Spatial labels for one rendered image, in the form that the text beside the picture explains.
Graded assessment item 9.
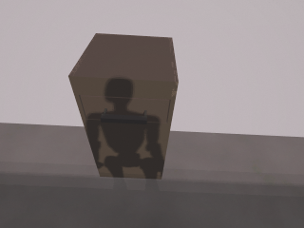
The handle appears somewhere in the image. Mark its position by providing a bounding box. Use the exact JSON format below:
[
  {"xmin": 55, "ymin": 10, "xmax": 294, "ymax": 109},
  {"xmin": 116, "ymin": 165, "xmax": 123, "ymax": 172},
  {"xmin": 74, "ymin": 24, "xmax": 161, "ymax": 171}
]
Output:
[{"xmin": 100, "ymin": 108, "xmax": 147, "ymax": 124}]

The cabinet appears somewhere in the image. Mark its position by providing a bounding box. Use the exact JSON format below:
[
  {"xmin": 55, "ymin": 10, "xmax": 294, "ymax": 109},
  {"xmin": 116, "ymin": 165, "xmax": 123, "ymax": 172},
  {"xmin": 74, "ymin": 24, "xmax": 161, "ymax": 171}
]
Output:
[{"xmin": 68, "ymin": 33, "xmax": 179, "ymax": 180}]

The drawer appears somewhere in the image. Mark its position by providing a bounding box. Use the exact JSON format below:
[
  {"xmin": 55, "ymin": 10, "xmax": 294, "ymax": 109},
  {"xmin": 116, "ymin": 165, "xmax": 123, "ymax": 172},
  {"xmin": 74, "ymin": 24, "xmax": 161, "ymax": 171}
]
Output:
[{"xmin": 80, "ymin": 95, "xmax": 170, "ymax": 123}]

